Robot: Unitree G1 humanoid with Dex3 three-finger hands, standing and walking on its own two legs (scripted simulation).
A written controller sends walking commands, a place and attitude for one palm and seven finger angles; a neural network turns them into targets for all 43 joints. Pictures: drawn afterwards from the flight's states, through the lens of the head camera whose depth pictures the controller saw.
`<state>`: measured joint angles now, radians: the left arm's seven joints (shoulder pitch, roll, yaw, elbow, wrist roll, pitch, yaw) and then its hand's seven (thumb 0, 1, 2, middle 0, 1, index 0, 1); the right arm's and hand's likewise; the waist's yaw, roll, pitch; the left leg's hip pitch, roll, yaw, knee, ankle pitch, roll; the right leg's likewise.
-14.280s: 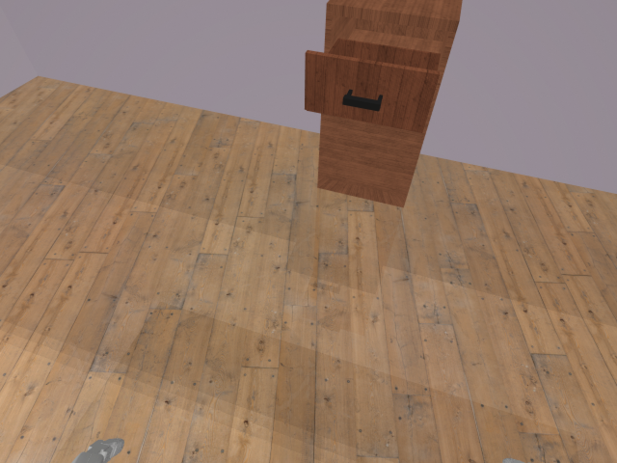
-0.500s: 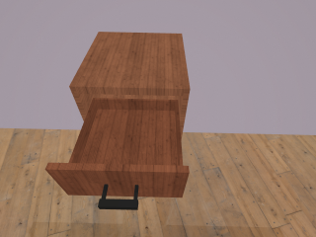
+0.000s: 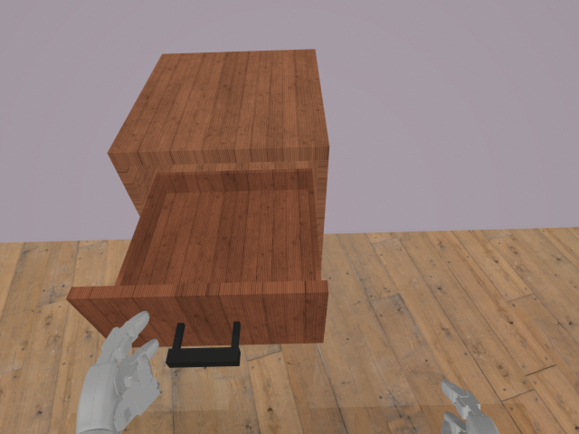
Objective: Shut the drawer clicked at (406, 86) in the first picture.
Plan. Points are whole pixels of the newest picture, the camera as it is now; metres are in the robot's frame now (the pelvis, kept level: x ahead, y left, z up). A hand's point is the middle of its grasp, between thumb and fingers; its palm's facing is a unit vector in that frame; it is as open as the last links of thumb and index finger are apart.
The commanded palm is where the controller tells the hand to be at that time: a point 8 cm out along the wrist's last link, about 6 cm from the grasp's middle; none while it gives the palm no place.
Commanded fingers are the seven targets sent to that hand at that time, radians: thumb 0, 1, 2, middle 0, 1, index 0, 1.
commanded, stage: raise the hand and make a fist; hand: left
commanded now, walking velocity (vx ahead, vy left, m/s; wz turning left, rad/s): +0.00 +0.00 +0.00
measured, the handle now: (206, 343) +0.28 +0.14 -0.06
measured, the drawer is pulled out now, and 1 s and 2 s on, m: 0.29 0.29 0.29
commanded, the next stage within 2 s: bring the fist close to the handle in 1.66 s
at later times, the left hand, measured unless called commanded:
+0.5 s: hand out of the picture +0.14 +0.13 +0.00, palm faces +0.01 -1.00 -0.03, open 4.3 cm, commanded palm +0.09 +0.20 +0.00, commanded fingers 0.00 0.90 0.90 -0.96 -1.12 -0.96 -1.12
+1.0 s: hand out of the picture +0.11 +0.12 +0.03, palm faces +0.02 -1.00 +0.04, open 3.1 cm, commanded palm +0.06 +0.17 +0.03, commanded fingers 0.00 0.90 0.90 -1.40 -1.60 -1.40 -1.60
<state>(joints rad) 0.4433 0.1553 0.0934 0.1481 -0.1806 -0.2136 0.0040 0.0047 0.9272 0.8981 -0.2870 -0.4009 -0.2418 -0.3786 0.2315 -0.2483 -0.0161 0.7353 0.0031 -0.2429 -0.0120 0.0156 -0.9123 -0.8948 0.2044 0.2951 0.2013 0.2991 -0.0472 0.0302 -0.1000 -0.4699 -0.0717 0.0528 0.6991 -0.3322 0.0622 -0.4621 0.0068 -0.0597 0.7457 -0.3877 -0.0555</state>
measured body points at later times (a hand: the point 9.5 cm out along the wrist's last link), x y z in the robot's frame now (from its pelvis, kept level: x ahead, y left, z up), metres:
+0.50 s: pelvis -0.02 -0.04 -0.06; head +0.02 -0.05 +0.39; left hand +0.14 +0.19 +0.00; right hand +0.17 -0.24 -0.14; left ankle +0.01 +0.08 -0.71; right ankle -0.01 -0.08 -0.71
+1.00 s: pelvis -0.02 +0.00 -0.06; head +0.02 -0.01 +0.39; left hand +0.11 +0.17 +0.03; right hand +0.21 -0.21 -0.10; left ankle +0.01 +0.08 -0.71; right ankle -0.01 -0.08 -0.71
